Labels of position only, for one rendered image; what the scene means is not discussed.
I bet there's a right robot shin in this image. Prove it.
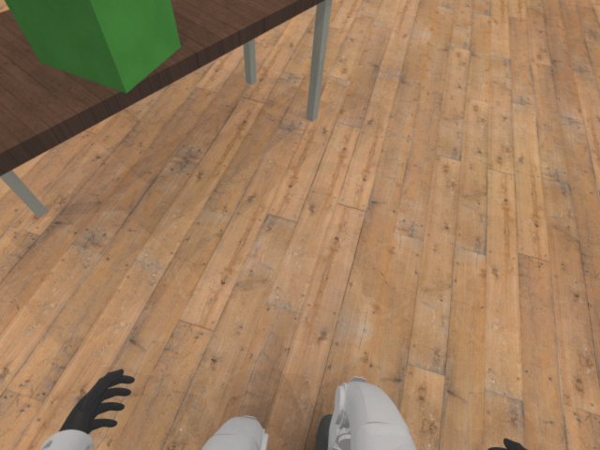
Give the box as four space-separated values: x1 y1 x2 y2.
327 377 367 450

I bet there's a carton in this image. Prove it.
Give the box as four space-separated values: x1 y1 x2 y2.
5 0 181 93

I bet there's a table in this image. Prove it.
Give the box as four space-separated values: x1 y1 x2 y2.
0 0 332 218

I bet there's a left robot hand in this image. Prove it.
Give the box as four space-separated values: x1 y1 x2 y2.
59 369 135 434

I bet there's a left robot thigh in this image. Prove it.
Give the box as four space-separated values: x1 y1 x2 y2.
202 417 269 450

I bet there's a left robot forearm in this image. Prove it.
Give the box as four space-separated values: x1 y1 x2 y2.
39 429 93 450

